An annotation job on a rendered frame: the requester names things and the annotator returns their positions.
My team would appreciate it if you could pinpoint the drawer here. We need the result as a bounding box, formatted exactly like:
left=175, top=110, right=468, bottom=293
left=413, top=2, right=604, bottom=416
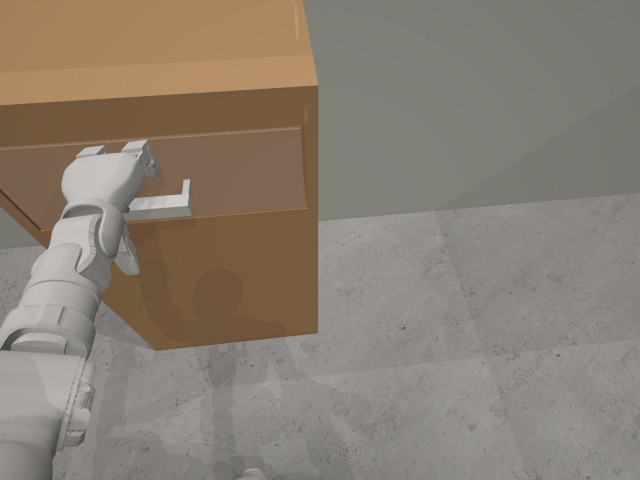
left=0, top=126, right=305, bottom=229

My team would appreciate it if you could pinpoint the handle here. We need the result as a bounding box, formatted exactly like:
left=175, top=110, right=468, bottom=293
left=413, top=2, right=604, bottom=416
left=123, top=179, right=193, bottom=221

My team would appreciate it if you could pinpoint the left robot hand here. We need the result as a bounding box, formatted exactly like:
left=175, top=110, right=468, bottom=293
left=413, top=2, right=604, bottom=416
left=61, top=140, right=160, bottom=276

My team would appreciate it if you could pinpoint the left robot upper arm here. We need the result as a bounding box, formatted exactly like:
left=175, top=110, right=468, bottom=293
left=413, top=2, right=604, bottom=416
left=0, top=350, right=96, bottom=480

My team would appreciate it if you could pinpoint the cabinet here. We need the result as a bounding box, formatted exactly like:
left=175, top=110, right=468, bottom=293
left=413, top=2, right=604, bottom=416
left=0, top=0, right=318, bottom=351

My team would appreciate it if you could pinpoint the left robot forearm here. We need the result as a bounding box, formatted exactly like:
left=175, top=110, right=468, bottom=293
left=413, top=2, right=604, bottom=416
left=0, top=198, right=124, bottom=361

